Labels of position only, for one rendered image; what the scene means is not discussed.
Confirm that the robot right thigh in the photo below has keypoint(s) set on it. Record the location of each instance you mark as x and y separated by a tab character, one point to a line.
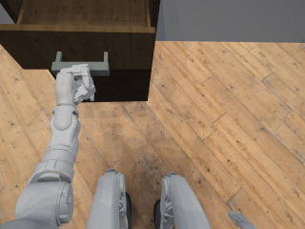
187	211

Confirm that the cabinet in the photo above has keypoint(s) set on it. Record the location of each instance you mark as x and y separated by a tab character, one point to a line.
121	85

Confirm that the drawer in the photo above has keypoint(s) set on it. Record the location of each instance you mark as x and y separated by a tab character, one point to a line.
82	30

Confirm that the robot left forearm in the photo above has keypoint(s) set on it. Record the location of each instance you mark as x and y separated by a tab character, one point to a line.
58	160

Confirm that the left robot upper arm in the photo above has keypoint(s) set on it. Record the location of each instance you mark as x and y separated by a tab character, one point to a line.
43	205

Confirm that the robot right shin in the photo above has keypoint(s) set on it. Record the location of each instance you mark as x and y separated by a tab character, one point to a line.
166	211

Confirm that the handle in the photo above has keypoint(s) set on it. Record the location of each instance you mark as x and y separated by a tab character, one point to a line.
96	68

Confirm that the robot right hand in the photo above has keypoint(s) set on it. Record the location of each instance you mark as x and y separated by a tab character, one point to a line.
240	220

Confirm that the robot left hand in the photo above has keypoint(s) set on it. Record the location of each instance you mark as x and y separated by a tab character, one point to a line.
66	86

